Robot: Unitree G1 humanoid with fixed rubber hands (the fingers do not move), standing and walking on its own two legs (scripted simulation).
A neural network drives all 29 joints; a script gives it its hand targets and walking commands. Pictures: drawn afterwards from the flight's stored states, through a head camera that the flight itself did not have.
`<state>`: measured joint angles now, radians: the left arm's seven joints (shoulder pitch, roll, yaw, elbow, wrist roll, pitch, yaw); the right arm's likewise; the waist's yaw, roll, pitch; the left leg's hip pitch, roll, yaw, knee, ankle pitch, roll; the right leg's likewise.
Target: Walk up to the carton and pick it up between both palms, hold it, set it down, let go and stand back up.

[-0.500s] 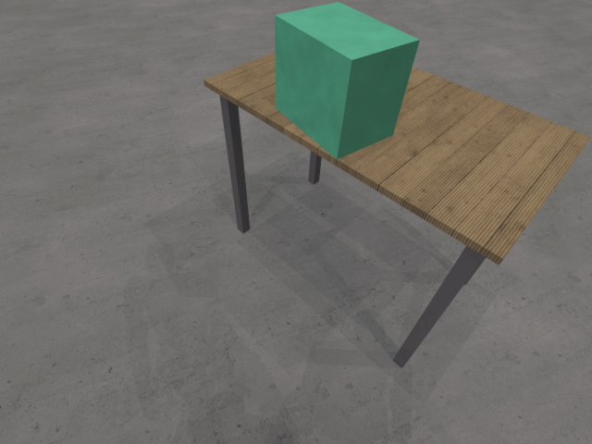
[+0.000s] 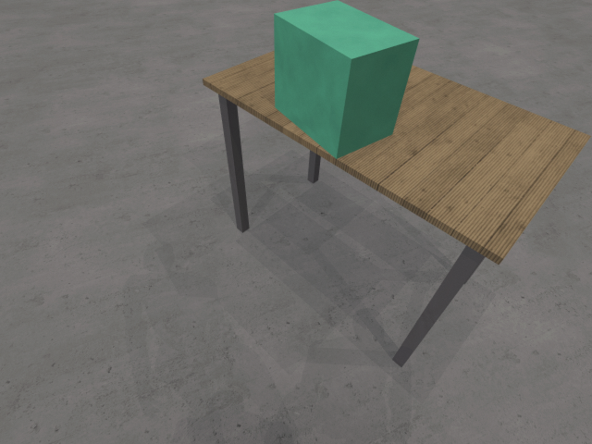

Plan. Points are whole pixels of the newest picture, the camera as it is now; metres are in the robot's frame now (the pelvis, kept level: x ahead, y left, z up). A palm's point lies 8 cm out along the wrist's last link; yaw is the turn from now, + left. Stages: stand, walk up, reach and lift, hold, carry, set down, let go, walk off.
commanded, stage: stand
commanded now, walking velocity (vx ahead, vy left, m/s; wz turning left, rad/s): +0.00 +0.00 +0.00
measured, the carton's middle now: (337, 77) +0.91 -0.08 +0.05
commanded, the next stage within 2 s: walk up in 0.38 s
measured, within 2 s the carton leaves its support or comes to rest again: neither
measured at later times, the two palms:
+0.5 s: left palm out of the picture -0.04 +0.19 -0.15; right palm out of the picture -0.03 -0.20 -0.15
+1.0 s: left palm (110, 399) +0.20 +0.27 -0.08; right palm out of the picture +0.07 -0.37 -0.14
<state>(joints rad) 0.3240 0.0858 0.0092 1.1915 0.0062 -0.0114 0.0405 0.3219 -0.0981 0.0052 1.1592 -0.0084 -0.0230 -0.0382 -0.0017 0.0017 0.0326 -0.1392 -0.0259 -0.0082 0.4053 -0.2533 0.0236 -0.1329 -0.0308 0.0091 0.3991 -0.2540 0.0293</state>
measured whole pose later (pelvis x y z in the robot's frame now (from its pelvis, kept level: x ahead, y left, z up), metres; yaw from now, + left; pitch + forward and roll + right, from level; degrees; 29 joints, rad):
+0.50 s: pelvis +0.00 +0.00 +0.00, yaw +0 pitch -1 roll +0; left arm 0.32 0.08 0.01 1.19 0.01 -0.01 0.04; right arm 0.32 -0.10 0.00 1.16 -0.01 -0.02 -0.04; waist 0.00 0.00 0.03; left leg -0.13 -0.03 -0.01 0.40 -0.25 0.02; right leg -0.12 -0.03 0.01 0.39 -0.25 0.03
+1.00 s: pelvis +0.06 -0.03 -0.04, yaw -17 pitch -5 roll -1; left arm 0.43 0.37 0.07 0.65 0.04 -0.04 0.08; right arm 0.28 -0.44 -0.15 0.61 -0.07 0.06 0.07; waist 0.00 0.15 0.11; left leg -0.48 0.07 0.02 1.31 -0.54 0.01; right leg -0.38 -0.02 -0.07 0.78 -0.34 -0.05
